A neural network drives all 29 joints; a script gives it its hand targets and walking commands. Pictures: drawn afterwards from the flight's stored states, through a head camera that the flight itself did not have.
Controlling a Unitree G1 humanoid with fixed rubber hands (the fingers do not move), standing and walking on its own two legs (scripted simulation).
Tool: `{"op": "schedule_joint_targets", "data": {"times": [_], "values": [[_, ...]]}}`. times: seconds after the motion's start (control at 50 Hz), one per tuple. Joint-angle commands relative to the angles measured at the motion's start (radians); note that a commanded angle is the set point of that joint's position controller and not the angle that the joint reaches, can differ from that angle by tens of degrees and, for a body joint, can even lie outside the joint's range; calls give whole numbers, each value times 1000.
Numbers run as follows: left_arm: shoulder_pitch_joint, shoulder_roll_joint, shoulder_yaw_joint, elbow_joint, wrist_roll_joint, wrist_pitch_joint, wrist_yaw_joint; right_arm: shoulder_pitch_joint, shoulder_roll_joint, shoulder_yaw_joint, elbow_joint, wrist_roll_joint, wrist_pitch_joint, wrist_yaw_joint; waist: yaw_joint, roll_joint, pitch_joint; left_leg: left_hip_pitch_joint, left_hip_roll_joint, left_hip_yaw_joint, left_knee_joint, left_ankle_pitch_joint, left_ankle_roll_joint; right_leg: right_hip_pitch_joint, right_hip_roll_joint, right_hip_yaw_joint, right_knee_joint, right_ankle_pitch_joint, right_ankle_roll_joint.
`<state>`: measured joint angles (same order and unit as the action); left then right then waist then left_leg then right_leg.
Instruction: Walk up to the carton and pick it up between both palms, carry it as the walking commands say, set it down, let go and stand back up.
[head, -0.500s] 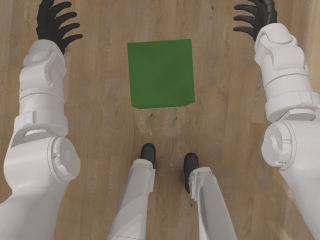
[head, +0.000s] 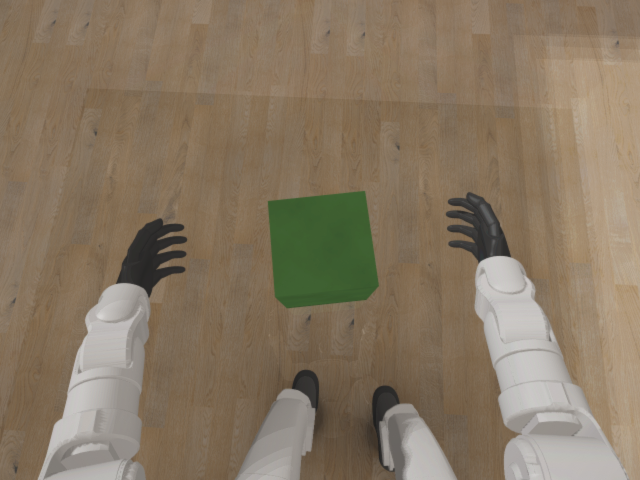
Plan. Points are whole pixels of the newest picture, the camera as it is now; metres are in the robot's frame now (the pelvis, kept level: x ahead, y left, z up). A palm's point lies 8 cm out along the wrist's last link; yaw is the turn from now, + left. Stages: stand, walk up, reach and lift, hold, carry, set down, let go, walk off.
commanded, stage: let go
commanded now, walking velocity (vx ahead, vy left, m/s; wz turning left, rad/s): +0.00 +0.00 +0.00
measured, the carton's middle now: (322, 255) +0.50 +0.05 -0.59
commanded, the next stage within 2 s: stand in 0.96 s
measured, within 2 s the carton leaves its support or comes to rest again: neither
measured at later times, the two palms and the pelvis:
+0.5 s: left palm (140, 410) +0.20 +0.21 -0.01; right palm (608, 392) +0.24 -0.25 -0.02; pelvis +0.05 -0.03 +0.05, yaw +2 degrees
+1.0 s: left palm (151, 388) +0.22 +0.21 -0.02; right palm (632, 424) +0.21 -0.27 -0.02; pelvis +0.06 -0.03 +0.05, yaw +3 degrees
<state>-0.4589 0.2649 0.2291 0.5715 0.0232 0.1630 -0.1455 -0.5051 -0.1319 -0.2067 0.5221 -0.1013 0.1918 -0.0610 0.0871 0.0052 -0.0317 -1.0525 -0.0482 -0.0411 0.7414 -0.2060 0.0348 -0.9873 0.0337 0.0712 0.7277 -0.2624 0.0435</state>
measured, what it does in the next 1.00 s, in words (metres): shifts its weight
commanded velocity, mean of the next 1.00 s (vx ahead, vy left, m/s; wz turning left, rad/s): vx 0.00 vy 0.00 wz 0.00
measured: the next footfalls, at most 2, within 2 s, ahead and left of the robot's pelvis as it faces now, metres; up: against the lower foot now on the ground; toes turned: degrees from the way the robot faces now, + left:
none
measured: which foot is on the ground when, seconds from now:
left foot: down 0.00-1.00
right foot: down 0.00-1.00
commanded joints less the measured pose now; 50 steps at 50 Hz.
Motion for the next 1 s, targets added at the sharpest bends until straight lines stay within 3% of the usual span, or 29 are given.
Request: {"op": "schedule_joint_targets", "data": {"times": [0.0, 0.02, 0.04, 0.06, 0.08, 0.1, 0.14, 0.18, 0.2, 0.22, 0.24, 0.32, 0.34, 0.48, 0.52, 0.54, 0.66, 0.68, 0.7, 0.72, 0.82, 0.84, 0.86, 0.88, 0.9, 0.92, 0.94, 0.96, 0.98], "values": [[214, -3, -70, -61, 13, -41, -4, 136, -71, -11, -12, -49, -30, 23, -11, -27, -540, 615, 38, -6, -133, 69, -60, 331, 27, -94, -61, -23, -12], [-82, 62, -42, -10, -55, -44, -3, -110, -83, 14, 49, 2, -35, 34, -20, -79, -426, 482, 44, 8, -129, -57, -67, 232, 32, -96, -84, -148, -17], [173, 7, -106, -23, -19, -58, 4, 146, -52, 17, 58, -18, -45, 37, -44, -10, -405, 628, 42, 4, -140, 50, -64, 291, 12, -78, -89, -66, -21], [158, 44, -70, -90, -4, -69, 12, 121, -61, 29, 26, -3, -61, 49, 3, 14, -420, 644, 43, -9, -135, 52, -63, 299, 18, -77, -97, -64, -21], [53, 45, -97, -67, -28, -76, 18, 47, -81, -2, 82, 25, -69, 49, -53, 15, -334, 631, 52, -10, -151, 59, -61, 242, 37, -89, -102, -93, -20], [259, 61, -104, -111, 12, -96, 28, 266, -51, 15, 67, 4, -90, 55, -25, 73, -357, 735, 56, -24, -153, 79, -59, 339, 19, -56, -124, -41, -25], [458, 54, -108, -239, -15, -125, 53, 387, -77, 61, -79, 45, -134, 61, -3, 80, -550, 945, 45, -22, -147, 428, -71, 443, 34, -75, -155, 134, -29], [366, 38, -115, -262, -35, -144, 61, 293, -120, 72, -81, 82, -146, 59, -4, 137, -450, 943, 51, -23, -155, 337, -86, 424, 24, -67, -176, 71, -42], [517, 49, -107, -264, -2, -141, 66, 415, -98, 68, -140, 58, -152, 63, -2, 118, -436, 983, 53, -26, -187, 274, -85, 515, 27, -63, -207, 59, -39], [398, 41, -138, -258, -55, -137, 65, 368, -115, 45, -89, 71, -159, 59, -58, 94, -301, 894, 25, 6, -224, 161, -71, 497, 20, -66, -231, 4, -46], [383, 54, -120, -237, -41, -134, 69, 344, -134, 35, -99, 62, -167, 67, -36, 95, -234, 857, 32, -12, -254, 34, -73, 498, 16, -78, -227, -65, -40], [681, 48, -137, -230, -21, -118, 72, 612, -142, 96, -184, 46, -174, 80, -20, -56, -186, 930, 22, 28, -296, 105, -64, 713, -14, -70, -293, 22, -36], [499, 82, -135, -253, -50, -123, 69, 474, -148, 108, -175, 88, -173, 80, -41, -28, -59, 860, 8, 38, -307, 3, -51, 666, -1, -72, -315, -60, -46], [676, 33, -167, -248, -30, -83, 59, 649, -157, 140, -174, 51, -124, 90, -67, -99, 82, 1017, -3, 33, -329, 121, -38, 723, -31, -49, -383, 95, -47], [636, 48, -190, -280, -29, -60, 55, 663, -128, 167, -154, 76, -101, 109, -80, -51, 125, 1062, -5, 36, -336, 97, -43, 702, -43, -47, -413, 60, -55], [632, 58, -145, -273, 0, -49, 50, 647, -128, 164, -175, 73, -93, 111, -39, -37, 109, 1056, -4, 40, -324, 106, -43, 729, -47, -38, -412, 50, -49], [690, 69, -143, -311, -1, -37, 62, 664, -152, 159, -195, 80, -89, 110, -58, -1, 48, 1063, -12, 13, -335, 215, -39, 891, -37, -18, -369, 292, -39], [647, 79, -152, -346, -3, -29, 65, 699, -146, 155, -195, 92, -82, 106, -102, -15, 92, 1052, -18, 24, -344, 173, -36, 860, -33, -8, -373, 299, -37], [667, 22, -144, -307, 19, -20, 61, 667, -168, 147, -186, 68, -77, 104, -58, 24, 52, 1051, -23, 34, -318, 154, -46, 871, -52, -4, -376, 232, -36], [679, 92, -135, -300, 15, -21, 68, 714, -154, 140, -184, 70, -82, 103, -94, -39, 62, 1069, -17, 29, -326, 181, -28, 864, -28, -7, -361, 317, -20], [665, 45, -145, -304, -18, 13, 95, 712, -170, 168, -197, 83, -96, 93, -60, -95, -14, 963, -27, 32, -324, 230, -40, 945, -21, 2, -291, 496, -15], [633, 78, -126, -335, 4, 26, 93, 725, -163, 156, -185, 97, -86, 88, -82, -22, 43, 953, -27, 33, -334, 198, -41, 946, -30, 3, -307, 467, -15], [626, 39, -151, -279, -17, 31, 93, 699, -180, 157, -194, 91, -97, 82, -72, -105, 18, 947, -36, 32, -320, 185, -27, 948, -42, 10, -300, 497, -13], [651, 68, -162, -300, -21, 31, 101, 737, -170, 160, -161, 110, -94, 89, -89, -61, 38, 946, -19, 22, -333, 216, -33, 924, -26, -11, -282, 513, -7], [675, 31, -161, -304, -18, 39, 106, 680, -181, 165, -219, 102, -101, 91, -45, -45, -44, 966, -16, 16, -312, 270, -47, 967, -25, -14, -285, 454, -19], [661, 29, -168, -327, -8, 59, 113, 692, -169, 154, -187, 98, -93, 80, -67, -2, 35, 957, -2, 26, -312, 221, -53, 926, -24, -14, -305, 369, -18], [682, 72, -168, -176, 13, -52, 133, 827, -228, 121, -2, 68, -154, 64, -81, -32, 11, 841, 96, -34, -347, 126, -80, 877, -127, -5, -354, 13, -25], [692, 134, -157, -163, 33, -94, 149, 884, -223, 144, 30, 46, -162, 50, -89, -116, 122, 721, 69, -27, -336, -150, -92, 725, -134, 27, -404, -342, -18], [722, 164, -141, -126, 30, -121, 167, 883, -221, 145, 36, 31, -180, 36, -89, -176, 171, 775, 44, 18, -243, -201, -94, 548, -181, 86, -493, -554, -39]]}}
